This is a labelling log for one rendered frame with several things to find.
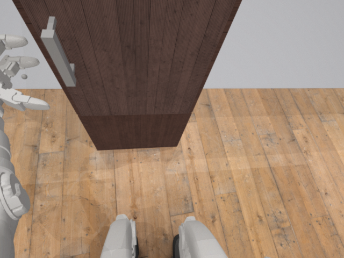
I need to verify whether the cupboard door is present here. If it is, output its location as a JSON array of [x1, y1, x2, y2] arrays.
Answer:
[[19, 0, 236, 116]]

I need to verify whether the left robot upper arm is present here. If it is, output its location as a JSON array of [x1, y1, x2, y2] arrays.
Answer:
[[0, 172, 31, 258]]

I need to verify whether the robot right shin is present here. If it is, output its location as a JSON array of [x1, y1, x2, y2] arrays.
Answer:
[[179, 216, 196, 258]]

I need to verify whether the robot left hand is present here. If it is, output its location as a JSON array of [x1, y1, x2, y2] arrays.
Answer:
[[0, 34, 50, 111]]

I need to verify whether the handle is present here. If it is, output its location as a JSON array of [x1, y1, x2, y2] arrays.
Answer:
[[41, 16, 76, 87]]

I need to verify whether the left robot thigh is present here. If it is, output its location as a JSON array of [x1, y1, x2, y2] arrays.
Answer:
[[100, 219, 137, 258]]

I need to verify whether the robot left forearm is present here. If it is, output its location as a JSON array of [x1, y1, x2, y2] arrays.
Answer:
[[0, 106, 15, 175]]

